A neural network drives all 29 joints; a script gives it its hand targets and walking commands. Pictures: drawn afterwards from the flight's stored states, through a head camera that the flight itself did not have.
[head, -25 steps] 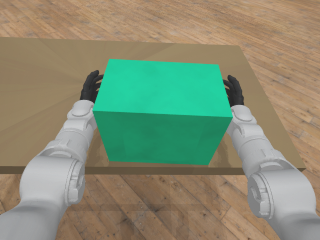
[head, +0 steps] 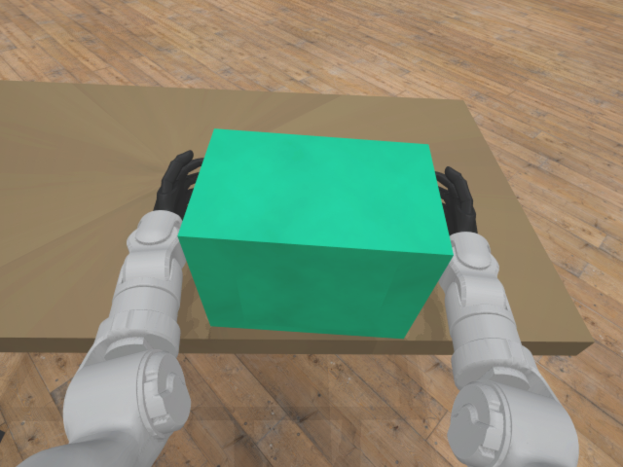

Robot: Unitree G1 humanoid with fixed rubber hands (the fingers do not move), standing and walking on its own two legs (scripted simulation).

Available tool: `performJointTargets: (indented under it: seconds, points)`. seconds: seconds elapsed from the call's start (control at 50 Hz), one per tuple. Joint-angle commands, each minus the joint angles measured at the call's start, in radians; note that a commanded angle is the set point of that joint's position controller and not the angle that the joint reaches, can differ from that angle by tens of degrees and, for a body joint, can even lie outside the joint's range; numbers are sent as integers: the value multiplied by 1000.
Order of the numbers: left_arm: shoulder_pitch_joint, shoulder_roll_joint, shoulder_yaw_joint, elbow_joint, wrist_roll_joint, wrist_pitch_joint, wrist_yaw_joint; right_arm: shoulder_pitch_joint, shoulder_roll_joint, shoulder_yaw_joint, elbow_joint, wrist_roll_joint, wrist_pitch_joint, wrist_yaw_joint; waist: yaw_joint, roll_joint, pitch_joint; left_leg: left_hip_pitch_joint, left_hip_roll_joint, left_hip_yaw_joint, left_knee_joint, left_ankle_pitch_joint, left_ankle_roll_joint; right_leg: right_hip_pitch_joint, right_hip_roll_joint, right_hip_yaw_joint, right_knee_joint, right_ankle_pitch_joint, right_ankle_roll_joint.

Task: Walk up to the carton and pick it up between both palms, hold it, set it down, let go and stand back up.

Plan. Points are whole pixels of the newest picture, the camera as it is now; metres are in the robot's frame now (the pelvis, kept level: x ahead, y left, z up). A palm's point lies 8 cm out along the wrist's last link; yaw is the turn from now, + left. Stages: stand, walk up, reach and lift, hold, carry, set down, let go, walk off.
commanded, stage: reach and lift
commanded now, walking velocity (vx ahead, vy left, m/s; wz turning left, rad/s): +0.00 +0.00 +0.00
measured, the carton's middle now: (314, 239) +0.41 +0.04 +0.08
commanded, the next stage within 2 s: none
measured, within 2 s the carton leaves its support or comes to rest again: leaves its support in 0.30 s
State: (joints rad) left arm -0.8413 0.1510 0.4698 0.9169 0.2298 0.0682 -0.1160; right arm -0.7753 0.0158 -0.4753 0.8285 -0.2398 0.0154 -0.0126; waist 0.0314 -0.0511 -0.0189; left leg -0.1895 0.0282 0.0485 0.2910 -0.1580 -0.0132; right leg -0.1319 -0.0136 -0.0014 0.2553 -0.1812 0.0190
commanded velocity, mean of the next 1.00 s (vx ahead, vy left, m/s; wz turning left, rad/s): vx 0.00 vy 0.00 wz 0.00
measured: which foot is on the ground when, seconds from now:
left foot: down 0.00-1.00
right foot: down 0.00-1.00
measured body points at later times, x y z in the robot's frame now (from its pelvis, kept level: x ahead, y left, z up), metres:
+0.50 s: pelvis +0.00 -0.01 +0.00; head +0.01 +0.02 +0.45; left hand +0.41 +0.23 +0.12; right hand +0.42 -0.15 +0.13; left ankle -0.01 +0.12 -0.75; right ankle -0.04 -0.13 -0.75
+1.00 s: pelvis -0.02 +0.00 +0.00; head -0.03 +0.03 +0.45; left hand +0.39 +0.21 +0.15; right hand +0.39 -0.16 +0.14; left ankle -0.01 +0.12 -0.75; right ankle -0.04 -0.13 -0.75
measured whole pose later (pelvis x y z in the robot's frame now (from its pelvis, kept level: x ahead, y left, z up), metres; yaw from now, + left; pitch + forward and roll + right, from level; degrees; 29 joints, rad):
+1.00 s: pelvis -0.02 +0.00 +0.00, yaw +1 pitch -1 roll +0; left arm -0.80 0.09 0.40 0.72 0.24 0.21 -0.10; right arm -0.69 -0.04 -0.38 0.84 -0.15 -0.09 -0.04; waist 0.03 -0.07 -0.02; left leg -0.13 0.03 0.03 0.26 -0.11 -0.01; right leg -0.07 -0.02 -0.03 0.23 -0.15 0.01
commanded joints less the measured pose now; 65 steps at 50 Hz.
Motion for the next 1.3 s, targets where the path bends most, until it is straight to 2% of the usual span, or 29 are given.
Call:
performJointTargets:
  seconds: [0.0,0.28,0.38,0.44,0.54,0.68,0.76,0.84,0.92,1.0,1.16,1.28]
  points:
    - [-527,-464,-253,-144,11,7,-92,-525,463,287,-96,-19,-75,93,9,100,-402,242,-44,89,64,543,-36,113,45,-91,39,346,38]
    - [-492,-455,-257,-216,23,54,-102,-474,468,291,-144,-42,-74,79,-1,82,-391,226,-50,92,41,485,-18,134,34,-106,46,357,54]
    - [-519,-496,-296,-264,1,-13,-83,-512,475,312,-172,-65,-166,79,-1,83,-498,254,-44,96,60,566,-34,174,38,-128,73,468,53]
    - [-517,-514,-332,-263,-9,-57,-69,-522,466,338,-148,-60,-228,76,-1,87,-494,273,-37,94,70,621,-46,190,41,-133,72,499,44]
    - [-491,-510,-342,-212,7,-33,-76,-509,425,355,-87,-20,-244,63,-12,61,-372,213,-37,98,19,473,-42,222,29,-118,34,411,40]
    - [-573,-556,-390,-252,-18,6,-60,-617,394,364,-141,19,-250,68,-10,77,-444,228,-37,96,-3,357,-51,175,26,-122,-9,253,23]
    - [-590,-568,-399,-248,-22,30,-50,-661,384,366,-154,30,-239,74,-3,72,-439,226,-36,96,-17,276,-39,145,26,-124,-24,161,15]
    - [-569,-569,-390,-247,-19,66,-50,-678,376,376,-160,45,-217,76,3,50,-415,217,-37,95,-26,238,-25,147,27,-120,-29,131,15]
    - [-528,-567,-387,-274,-15,113,-58,-670,366,398,-171,74,-187,71,-2,35,-393,230,-40,89,-20,261,-21,159,32,-115,-30,148,19]
    - [-485,-568,-410,-336,-20,160,-67,-654,355,441,-202,124,-158,60,-15,38,-393,267,-44,76,4,343,-31,175,41,-113,-25,213,23]
    - [-454,-580,-540,-523,-86,225,-67,-631,350,583,-314,257,-98,31,-53,82,-431,344,-54,39,60,509,-61,182,59,-105,0,342,22]
    - [-444,-585,-607,-631,-131,272,-64,-631,358,678,-397,348,-36,11,-72,90,-433,362,-62,12,74,528,-63,178,63,-91,8,378,23]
